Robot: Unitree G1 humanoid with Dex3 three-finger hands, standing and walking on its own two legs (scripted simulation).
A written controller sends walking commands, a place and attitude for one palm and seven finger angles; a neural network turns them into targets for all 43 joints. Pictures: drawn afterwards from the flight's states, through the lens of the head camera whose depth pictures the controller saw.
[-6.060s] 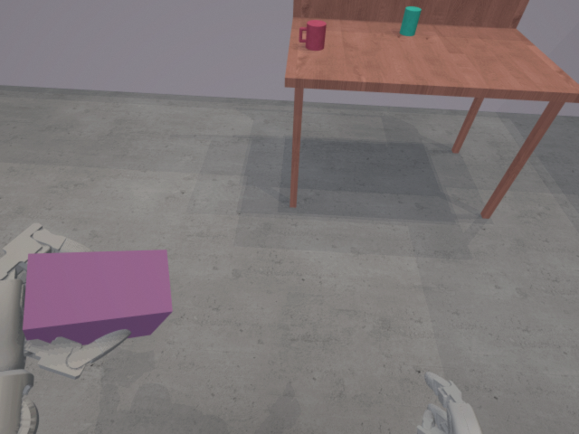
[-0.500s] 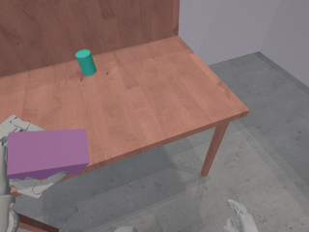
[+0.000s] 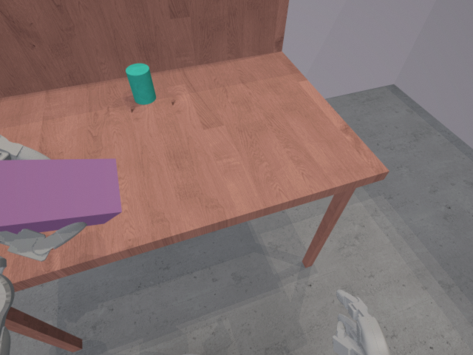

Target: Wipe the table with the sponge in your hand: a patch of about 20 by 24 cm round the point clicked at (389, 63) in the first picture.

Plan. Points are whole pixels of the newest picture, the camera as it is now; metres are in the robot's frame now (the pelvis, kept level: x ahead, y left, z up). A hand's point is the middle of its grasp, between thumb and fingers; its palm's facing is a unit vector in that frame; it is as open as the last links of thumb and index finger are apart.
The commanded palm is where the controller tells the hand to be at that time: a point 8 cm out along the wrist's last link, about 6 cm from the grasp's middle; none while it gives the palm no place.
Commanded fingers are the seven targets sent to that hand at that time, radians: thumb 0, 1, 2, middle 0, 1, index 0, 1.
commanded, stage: come to a stop and stand still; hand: left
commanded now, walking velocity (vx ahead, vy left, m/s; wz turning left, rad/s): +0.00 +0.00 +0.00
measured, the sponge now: (76, 197) +0.26 +0.24 +0.17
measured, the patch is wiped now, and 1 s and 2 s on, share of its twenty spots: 0.00 0.00 0.00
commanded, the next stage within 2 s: look again from close up in 0.70 s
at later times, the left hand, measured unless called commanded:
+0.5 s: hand (41, 207) +0.24 +0.28 +0.17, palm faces +0.39 -0.86 -0.33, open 10.5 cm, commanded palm +0.18 +0.31 +0.18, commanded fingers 0.00 0.10 1.30 -1.20 -1.60 -1.20 -1.60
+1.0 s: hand (38, 204) +0.25 +0.29 +0.16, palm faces +0.39 -0.85 -0.35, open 10.5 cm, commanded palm +0.19 +0.32 +0.18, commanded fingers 0.00 0.10 1.30 -1.20 -1.60 -1.20 -1.60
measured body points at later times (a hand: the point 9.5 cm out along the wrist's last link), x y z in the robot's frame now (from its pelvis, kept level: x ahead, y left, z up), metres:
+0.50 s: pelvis +0.02 +0.03 +0.01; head +0.03 +0.06 +0.45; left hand +0.22 +0.32 +0.18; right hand +0.21 -0.19 -0.06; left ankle +0.04 +0.11 -0.74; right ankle +0.03 -0.10 -0.74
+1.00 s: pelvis +0.03 +0.04 +0.01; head +0.05 +0.06 +0.46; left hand +0.22 +0.33 +0.18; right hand +0.22 -0.18 -0.06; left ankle +0.04 +0.11 -0.74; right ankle +0.03 -0.10 -0.74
